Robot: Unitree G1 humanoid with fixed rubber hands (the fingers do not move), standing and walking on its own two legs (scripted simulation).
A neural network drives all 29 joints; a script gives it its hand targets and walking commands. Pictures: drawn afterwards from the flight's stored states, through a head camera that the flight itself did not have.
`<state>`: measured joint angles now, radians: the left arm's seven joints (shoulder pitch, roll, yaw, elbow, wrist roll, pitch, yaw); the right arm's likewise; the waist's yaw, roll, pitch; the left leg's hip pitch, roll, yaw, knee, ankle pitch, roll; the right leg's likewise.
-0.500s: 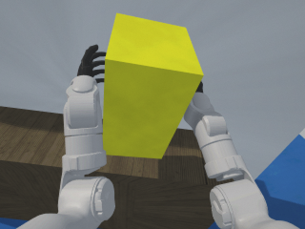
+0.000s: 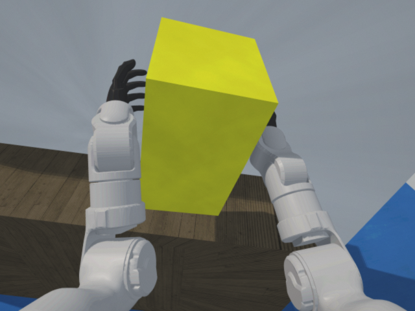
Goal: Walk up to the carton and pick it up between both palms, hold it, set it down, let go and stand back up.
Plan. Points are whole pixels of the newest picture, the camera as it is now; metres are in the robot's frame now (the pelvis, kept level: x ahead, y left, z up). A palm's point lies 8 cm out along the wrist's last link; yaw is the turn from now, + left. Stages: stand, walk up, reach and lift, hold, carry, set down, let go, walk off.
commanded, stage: hold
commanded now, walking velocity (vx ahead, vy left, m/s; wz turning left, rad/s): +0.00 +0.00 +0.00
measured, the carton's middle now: (193, 127) +0.37 +0.02 +0.20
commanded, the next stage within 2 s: none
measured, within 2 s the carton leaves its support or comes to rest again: neither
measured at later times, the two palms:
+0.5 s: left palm (120, 105) +0.36 +0.14 +0.24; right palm (262, 128) +0.36 -0.11 +0.21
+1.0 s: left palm (119, 106) +0.36 +0.14 +0.24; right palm (261, 129) +0.36 -0.11 +0.21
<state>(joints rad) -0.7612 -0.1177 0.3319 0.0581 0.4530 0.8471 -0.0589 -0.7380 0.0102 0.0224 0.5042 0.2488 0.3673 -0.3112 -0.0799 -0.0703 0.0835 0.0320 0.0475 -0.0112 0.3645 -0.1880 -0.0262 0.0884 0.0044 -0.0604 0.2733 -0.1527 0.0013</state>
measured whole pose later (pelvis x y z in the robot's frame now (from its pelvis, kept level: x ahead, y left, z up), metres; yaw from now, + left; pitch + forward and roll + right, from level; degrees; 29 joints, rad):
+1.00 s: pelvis +0.00 +0.00 +0.00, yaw +0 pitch -12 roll -1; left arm -0.77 -0.11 0.33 0.08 0.46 0.83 -0.06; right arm -0.74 0.02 0.01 0.53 0.23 0.34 -0.30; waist -0.08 -0.08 0.09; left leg 0.03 0.05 -0.01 0.37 -0.19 -0.02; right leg 0.09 0.00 -0.06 0.27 -0.15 0.00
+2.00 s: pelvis +0.00 +0.00 +0.00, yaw +1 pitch -13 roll -1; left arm -0.78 -0.12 0.34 0.10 0.46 0.84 -0.07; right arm -0.74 0.02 0.00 0.52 0.24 0.37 -0.31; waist -0.09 -0.06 0.08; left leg 0.05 0.04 -0.01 0.35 -0.18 -0.02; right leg 0.10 0.00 -0.07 0.27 -0.15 0.00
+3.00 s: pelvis -0.01 +0.00 +0.00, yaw +0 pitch -13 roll -1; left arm -0.79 -0.11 0.33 0.10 0.46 0.84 -0.06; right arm -0.75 0.03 -0.01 0.55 0.22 0.33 -0.30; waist -0.07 -0.08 0.10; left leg 0.04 0.04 0.00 0.36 -0.18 -0.02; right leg 0.09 0.00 -0.06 0.28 -0.15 0.00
